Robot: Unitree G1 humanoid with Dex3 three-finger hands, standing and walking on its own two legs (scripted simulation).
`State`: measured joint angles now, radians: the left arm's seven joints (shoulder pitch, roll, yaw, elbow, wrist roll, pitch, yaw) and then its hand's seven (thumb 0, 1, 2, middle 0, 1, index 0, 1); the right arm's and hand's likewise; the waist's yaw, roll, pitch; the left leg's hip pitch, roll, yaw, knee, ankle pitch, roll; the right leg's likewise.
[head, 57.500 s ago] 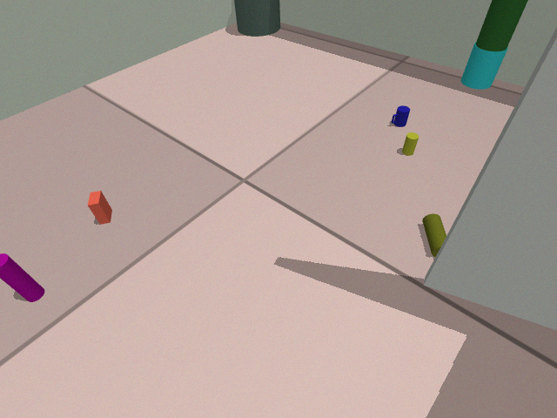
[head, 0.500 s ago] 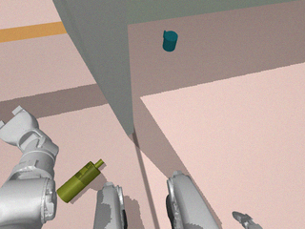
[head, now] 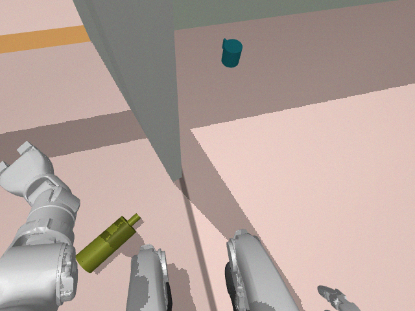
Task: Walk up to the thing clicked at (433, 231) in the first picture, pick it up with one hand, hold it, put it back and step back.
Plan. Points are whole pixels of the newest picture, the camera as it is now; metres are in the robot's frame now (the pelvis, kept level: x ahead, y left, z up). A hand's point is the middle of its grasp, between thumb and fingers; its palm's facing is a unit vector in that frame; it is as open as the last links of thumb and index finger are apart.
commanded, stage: go down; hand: left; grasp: from above
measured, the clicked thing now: (112, 238) +0.33 +0.29 -0.54
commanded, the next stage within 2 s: none
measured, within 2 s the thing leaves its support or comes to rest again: neither
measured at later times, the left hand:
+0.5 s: hand (51, 187) +0.41 +0.30 -0.12, palm faces -0.26 -0.28 -0.92, open 13.6 cm
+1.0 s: hand (45, 188) +0.41 +0.31 -0.11, palm faces -0.29 -0.28 -0.92, open 13.6 cm
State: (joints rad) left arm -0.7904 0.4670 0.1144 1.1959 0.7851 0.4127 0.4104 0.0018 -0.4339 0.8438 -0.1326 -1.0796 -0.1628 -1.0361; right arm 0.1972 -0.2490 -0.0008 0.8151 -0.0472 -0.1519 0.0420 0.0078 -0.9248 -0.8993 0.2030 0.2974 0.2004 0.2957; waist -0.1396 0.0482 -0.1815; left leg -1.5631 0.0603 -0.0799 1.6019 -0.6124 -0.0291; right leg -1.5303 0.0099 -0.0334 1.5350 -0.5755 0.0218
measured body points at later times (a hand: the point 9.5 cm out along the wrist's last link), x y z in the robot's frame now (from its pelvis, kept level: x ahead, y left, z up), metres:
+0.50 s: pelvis +0.00 +0.00 +0.00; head +0.19 +0.03 +0.41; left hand +0.42 +0.31 -0.07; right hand +0.07 -0.26 -0.13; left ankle +0.05 +0.13 -0.54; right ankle +0.06 -0.13 -0.54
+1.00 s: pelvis +0.00 +0.00 +0.00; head +0.18 +0.03 +0.42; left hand +0.42 +0.32 -0.06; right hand +0.06 -0.26 -0.12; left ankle +0.05 +0.13 -0.54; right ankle +0.06 -0.13 -0.54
